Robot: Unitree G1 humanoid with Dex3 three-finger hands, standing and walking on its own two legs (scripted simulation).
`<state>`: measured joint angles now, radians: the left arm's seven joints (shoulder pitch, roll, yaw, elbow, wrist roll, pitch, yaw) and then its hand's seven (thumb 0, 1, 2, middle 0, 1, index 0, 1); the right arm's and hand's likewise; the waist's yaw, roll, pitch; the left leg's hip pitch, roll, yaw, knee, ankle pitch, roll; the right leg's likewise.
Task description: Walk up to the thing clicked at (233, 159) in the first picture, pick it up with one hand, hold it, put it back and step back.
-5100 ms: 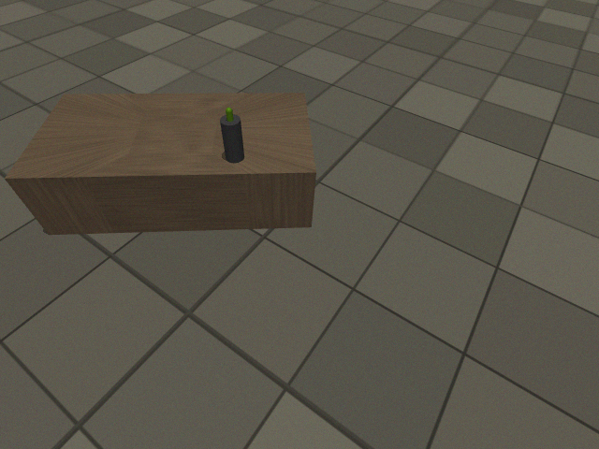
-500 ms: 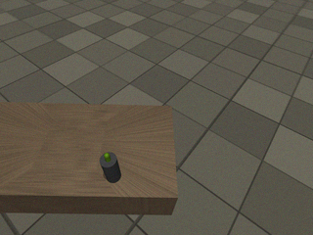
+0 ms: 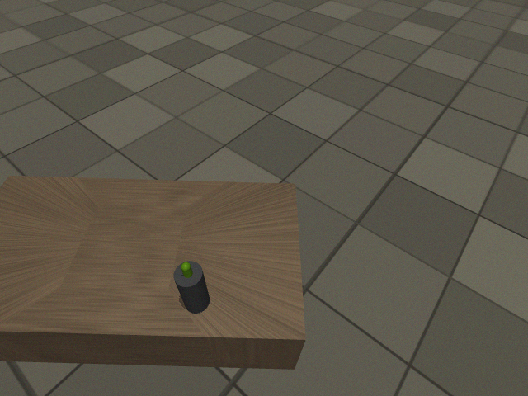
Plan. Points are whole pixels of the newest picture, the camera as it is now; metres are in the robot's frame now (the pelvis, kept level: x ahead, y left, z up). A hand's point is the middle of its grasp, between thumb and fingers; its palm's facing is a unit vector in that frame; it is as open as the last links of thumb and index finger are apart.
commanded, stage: stand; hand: left
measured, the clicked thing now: (191, 284) +0.45 +0.19 -0.34
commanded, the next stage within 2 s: none
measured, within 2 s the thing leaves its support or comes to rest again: neither
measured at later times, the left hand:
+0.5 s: hand out of the picture +0.09 +0.25 -0.15, palm faces -0.01 -0.94 -0.34, open 7.3 cm
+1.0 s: hand out of the picture +0.08 +0.24 -0.15, palm faces -0.01 -0.94 -0.34, open 7.3 cm
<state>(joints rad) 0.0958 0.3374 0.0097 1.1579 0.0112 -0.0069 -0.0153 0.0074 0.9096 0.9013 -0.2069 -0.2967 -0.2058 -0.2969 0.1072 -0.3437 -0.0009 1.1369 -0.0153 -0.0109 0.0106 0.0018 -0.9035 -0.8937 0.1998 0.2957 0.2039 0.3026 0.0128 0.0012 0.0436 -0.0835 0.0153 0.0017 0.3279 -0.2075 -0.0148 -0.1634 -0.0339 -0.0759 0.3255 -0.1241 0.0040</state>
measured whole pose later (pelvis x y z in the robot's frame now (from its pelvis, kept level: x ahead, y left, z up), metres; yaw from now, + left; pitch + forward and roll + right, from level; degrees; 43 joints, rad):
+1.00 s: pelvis +0.01 -0.01 +0.00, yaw +0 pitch -2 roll +0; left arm 0.09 0.35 0.00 1.15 0.01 -0.01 -0.01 0.01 0.91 0.90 -0.21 -0.30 -0.21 -0.30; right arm 0.13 -0.35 0.00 1.13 -0.01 0.00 0.01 0.00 -0.90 -0.89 0.20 0.30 0.20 0.30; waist 0.01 0.01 0.05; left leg -0.05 0.03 -0.01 0.31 -0.21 -0.03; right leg -0.13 -0.02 -0.09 0.32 -0.14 -0.01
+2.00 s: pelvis +0.02 -0.01 +0.00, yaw +0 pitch -2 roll +0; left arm 0.09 0.35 0.00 1.15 0.01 -0.01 -0.01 0.01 0.91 0.90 -0.21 -0.30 -0.21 -0.30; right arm 0.13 -0.35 0.01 1.12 -0.01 0.00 0.00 0.00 -0.90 -0.89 0.20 0.30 0.20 0.30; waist 0.01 0.01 0.05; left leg -0.05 0.04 -0.01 0.31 -0.22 -0.03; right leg -0.14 -0.01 -0.09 0.33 -0.15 -0.01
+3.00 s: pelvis +0.03 +0.03 -0.04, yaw +0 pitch +9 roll -3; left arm 0.26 0.31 0.11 0.35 0.01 0.42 -0.01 0.00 -0.53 0.04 -0.08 -0.03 -0.07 -0.04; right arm 0.22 -0.24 0.00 0.62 0.02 -0.15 -0.08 0.01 -0.88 -0.89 0.20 0.30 0.20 0.30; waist -0.02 0.02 -0.09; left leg -0.48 0.02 -0.01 0.80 -0.47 0.01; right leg -0.53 -0.04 -0.07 0.71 -0.33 0.03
